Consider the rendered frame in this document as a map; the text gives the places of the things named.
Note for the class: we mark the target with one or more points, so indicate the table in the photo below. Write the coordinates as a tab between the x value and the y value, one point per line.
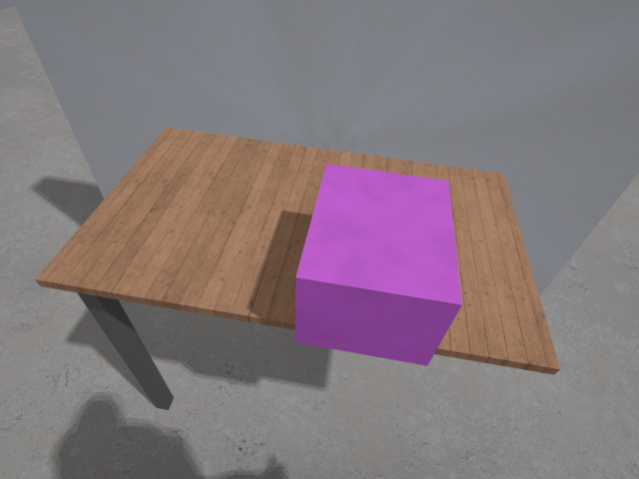
217	225

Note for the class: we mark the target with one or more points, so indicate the carton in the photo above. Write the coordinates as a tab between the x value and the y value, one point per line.
378	274

